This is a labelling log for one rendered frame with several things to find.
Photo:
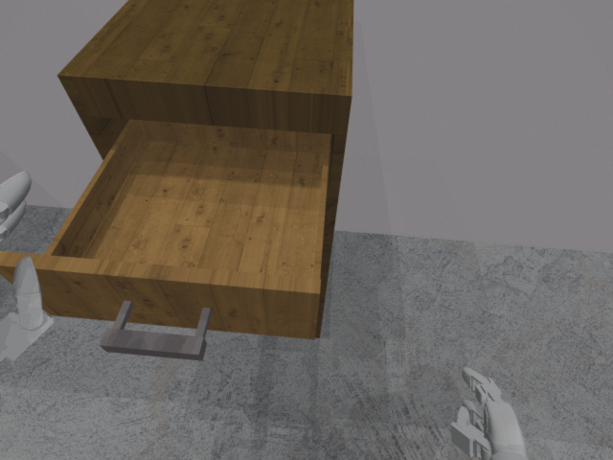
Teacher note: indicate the right robot hand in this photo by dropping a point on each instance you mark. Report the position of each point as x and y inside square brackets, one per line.
[497, 428]

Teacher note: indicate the handle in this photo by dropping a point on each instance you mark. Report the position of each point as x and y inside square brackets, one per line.
[118, 340]

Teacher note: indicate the cabinet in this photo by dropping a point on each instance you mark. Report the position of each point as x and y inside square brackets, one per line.
[266, 64]

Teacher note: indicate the drawer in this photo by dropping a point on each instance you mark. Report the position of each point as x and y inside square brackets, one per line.
[181, 217]

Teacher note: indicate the left robot hand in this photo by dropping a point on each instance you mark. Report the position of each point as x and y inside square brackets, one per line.
[19, 332]

